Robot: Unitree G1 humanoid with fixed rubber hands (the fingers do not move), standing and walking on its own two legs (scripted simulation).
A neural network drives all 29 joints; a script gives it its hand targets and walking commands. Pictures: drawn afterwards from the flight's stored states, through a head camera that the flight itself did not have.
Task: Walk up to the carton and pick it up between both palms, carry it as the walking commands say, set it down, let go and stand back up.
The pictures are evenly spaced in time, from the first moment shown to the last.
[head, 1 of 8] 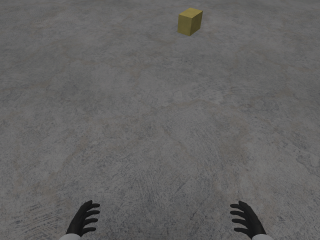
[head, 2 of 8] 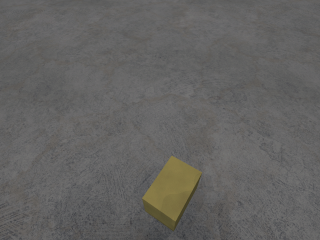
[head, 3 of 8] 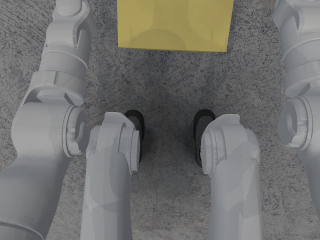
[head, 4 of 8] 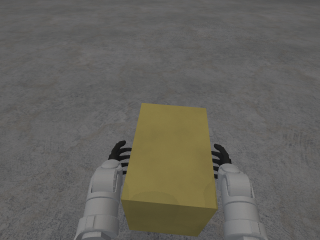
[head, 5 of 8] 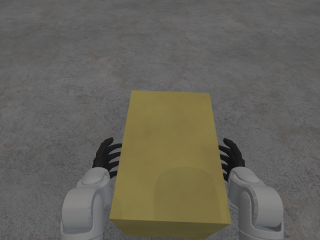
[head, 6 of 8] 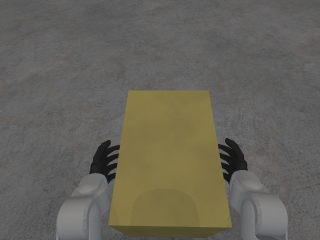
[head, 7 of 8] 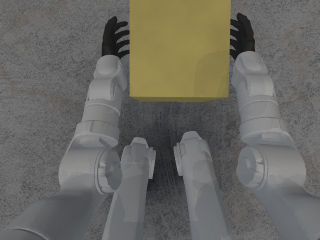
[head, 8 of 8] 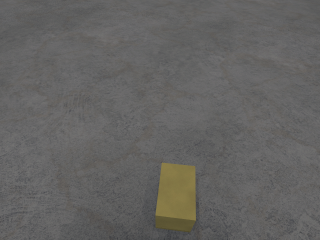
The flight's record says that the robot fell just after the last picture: no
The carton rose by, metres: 0.70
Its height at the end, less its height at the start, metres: +0.00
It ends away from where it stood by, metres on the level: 2.07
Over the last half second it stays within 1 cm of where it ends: yes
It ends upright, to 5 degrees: yes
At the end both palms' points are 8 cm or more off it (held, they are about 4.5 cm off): yes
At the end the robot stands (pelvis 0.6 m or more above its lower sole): yes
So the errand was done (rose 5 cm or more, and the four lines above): yes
